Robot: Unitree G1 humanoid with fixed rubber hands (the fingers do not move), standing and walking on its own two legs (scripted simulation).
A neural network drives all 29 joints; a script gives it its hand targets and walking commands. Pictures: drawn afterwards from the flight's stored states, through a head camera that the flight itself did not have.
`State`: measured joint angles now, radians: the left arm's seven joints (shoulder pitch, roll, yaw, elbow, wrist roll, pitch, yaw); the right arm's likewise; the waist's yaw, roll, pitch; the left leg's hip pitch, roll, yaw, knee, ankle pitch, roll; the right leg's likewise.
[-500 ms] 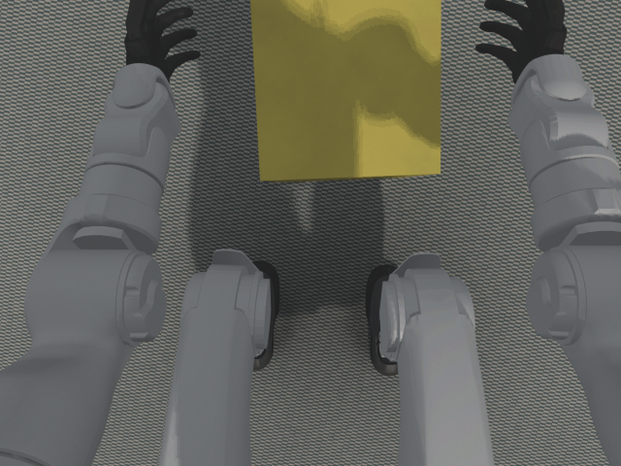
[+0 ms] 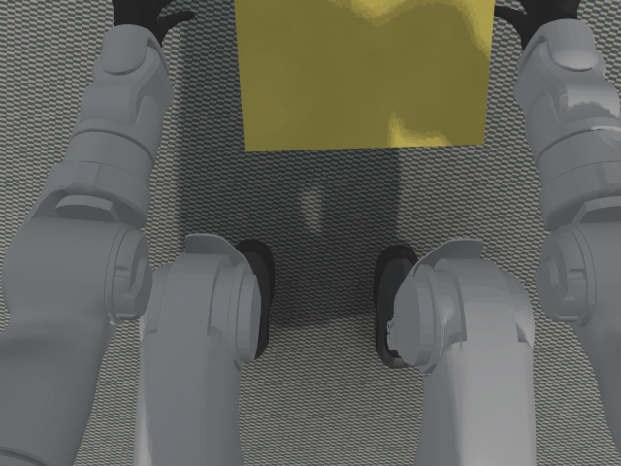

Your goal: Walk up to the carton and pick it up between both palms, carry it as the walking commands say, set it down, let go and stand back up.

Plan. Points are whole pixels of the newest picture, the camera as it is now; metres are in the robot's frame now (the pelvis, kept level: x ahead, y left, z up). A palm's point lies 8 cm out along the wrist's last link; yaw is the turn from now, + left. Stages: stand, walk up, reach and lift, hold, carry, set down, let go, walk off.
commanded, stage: reach and lift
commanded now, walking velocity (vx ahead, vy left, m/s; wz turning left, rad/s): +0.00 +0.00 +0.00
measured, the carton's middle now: (352, 16) +0.55 -0.03 -0.24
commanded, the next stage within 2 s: none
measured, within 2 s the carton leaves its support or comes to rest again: leaves its support in 1.44 s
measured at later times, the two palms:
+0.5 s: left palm (164, 24) +0.52 +0.16 -0.18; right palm (528, 20) +0.52 -0.19 -0.18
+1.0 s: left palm (195, 18) +0.53 +0.13 -0.17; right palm (515, 20) +0.52 -0.18 -0.18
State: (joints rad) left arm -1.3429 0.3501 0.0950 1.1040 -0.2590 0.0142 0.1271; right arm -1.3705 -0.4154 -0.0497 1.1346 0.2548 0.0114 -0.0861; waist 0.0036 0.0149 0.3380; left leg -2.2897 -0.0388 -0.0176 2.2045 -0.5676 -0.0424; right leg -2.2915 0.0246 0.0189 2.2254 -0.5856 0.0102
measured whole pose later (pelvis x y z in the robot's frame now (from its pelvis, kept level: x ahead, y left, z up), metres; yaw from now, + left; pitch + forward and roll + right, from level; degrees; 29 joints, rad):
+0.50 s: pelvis -0.01 +0.00 +0.00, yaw +0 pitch +38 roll +1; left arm -1.40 0.30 0.08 1.16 -0.25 0.00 0.14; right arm -1.42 -0.38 -0.03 1.19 0.26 0.00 -0.09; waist 0.00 0.02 0.33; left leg -2.30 -0.03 -0.01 2.18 -0.54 -0.04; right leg -2.30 0.02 0.02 2.20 -0.56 0.01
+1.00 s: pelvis +0.00 +0.00 +0.01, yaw +0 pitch +39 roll +1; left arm -1.44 0.24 0.08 1.19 -0.23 -0.03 0.18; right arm -1.45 -0.34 0.02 1.22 0.27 -0.02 -0.12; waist 0.00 0.01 0.33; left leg -2.29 -0.05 -0.03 2.16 -0.55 -0.05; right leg -2.29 0.03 0.01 2.18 -0.56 0.01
